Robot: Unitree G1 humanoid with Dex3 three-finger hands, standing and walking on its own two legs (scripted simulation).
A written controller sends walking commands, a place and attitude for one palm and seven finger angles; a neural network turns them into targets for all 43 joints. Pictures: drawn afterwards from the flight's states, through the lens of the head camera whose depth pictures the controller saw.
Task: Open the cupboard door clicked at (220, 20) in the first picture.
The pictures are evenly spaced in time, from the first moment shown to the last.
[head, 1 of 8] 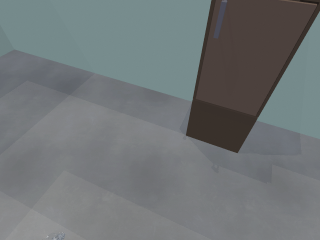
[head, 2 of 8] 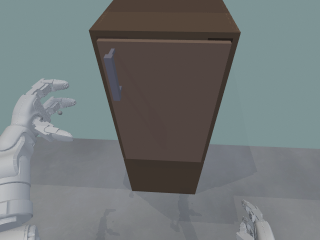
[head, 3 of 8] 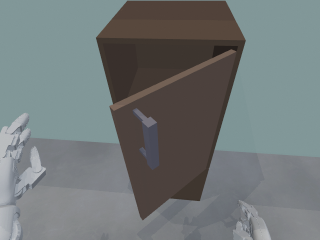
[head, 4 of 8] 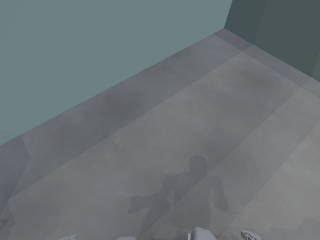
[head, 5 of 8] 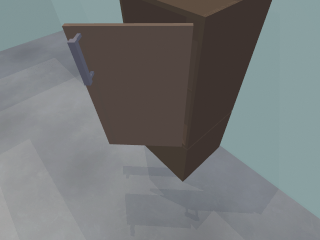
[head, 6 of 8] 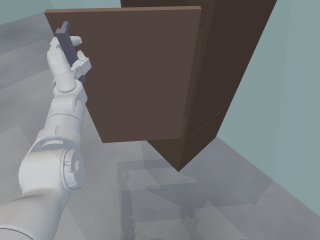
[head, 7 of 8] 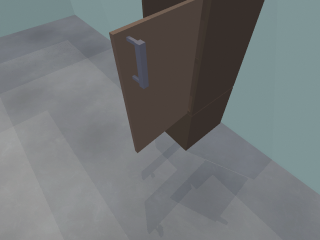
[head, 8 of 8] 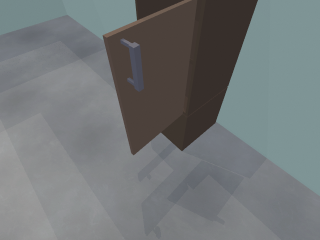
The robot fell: no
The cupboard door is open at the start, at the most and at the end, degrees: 0 95 94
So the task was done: yes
